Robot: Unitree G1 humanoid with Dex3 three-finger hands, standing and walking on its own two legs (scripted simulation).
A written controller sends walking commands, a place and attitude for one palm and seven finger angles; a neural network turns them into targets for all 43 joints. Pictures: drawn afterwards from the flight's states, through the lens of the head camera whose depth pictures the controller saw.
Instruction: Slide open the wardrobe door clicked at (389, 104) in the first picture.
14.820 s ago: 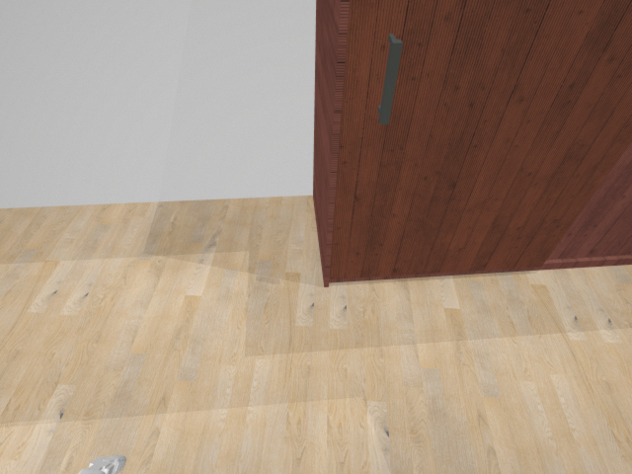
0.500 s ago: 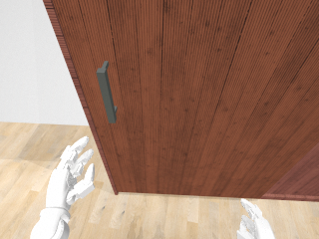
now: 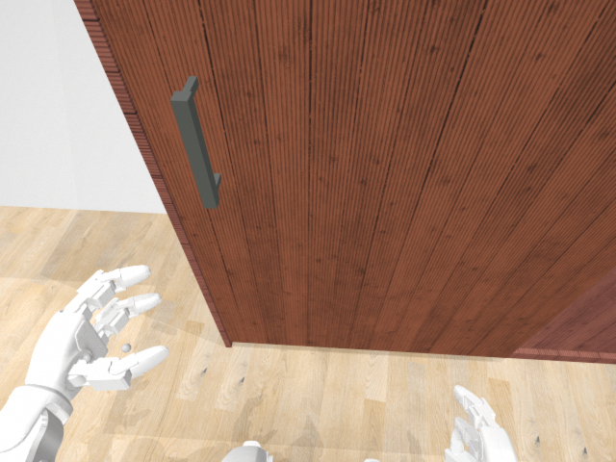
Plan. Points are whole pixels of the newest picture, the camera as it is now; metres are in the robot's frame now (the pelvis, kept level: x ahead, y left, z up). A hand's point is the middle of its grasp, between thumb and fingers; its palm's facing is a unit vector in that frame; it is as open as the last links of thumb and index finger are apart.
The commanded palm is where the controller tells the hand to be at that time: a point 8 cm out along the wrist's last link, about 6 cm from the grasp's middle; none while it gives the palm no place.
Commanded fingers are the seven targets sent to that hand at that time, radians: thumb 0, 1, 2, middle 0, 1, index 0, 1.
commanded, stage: raise the hand with hooked fingers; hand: left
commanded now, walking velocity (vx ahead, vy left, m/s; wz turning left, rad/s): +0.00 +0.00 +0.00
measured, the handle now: (202, 147) +0.51 +0.17 +0.13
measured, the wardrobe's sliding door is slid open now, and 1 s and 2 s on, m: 0.00 0.00 0.00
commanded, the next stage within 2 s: move the hooked fingers beside the handle in 1.30 s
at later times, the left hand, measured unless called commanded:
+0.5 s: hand (31, 302) +0.26 +0.30 +0.12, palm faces +0.02 -1.00 -0.06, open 13.6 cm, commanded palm +0.23 +0.35 +0.12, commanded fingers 0.00 -0.50 0.30 -0.30 -1.20 -0.30 -1.20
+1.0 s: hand (21, 279) +0.27 +0.30 +0.15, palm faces -0.01 -1.00 -0.05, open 14.0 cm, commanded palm +0.24 +0.35 +0.15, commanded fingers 0.00 -0.50 0.30 -0.30 -1.20 -0.30 -1.20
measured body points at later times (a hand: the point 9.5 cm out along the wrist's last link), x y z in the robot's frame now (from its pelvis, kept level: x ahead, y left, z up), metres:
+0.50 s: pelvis +0.01 +0.05 +0.02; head +0.02 +0.06 +0.47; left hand +0.25 +0.36 +0.13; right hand +0.20 -0.18 -0.03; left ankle +0.04 +0.12 -0.69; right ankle +0.00 -0.10 -0.69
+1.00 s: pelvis +0.00 +0.03 +0.04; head +0.01 +0.03 +0.49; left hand +0.27 +0.36 +0.15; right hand +0.17 -0.21 -0.03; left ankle +0.04 +0.12 -0.69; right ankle +0.00 -0.10 -0.69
